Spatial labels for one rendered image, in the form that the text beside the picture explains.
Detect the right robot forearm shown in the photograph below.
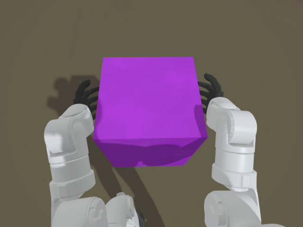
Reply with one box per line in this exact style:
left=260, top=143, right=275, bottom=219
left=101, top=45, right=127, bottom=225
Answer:
left=206, top=97, right=261, bottom=217

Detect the left robot shin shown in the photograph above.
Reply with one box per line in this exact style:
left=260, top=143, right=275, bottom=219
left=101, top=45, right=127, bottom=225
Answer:
left=116, top=192, right=140, bottom=227

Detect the left robot thigh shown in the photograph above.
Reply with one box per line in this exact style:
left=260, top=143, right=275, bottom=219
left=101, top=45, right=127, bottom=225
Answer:
left=106, top=195, right=135, bottom=227

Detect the robot right upper arm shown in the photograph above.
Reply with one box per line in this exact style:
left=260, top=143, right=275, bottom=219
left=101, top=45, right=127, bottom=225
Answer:
left=204, top=191, right=285, bottom=227

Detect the robot left upper arm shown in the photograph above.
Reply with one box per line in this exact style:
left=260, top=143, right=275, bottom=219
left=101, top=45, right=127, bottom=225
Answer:
left=52, top=197, right=108, bottom=227

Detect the right robot hand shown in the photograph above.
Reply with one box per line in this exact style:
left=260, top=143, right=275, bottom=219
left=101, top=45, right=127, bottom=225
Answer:
left=198, top=73, right=223, bottom=114

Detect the left robot forearm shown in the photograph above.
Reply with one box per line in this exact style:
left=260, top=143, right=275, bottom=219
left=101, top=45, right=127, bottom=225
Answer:
left=44, top=104, right=96, bottom=227

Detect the carton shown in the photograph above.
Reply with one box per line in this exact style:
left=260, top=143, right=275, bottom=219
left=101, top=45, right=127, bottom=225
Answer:
left=93, top=57, right=208, bottom=167

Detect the left robot hand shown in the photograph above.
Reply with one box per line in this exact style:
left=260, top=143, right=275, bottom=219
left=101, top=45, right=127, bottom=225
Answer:
left=73, top=79, right=99, bottom=120

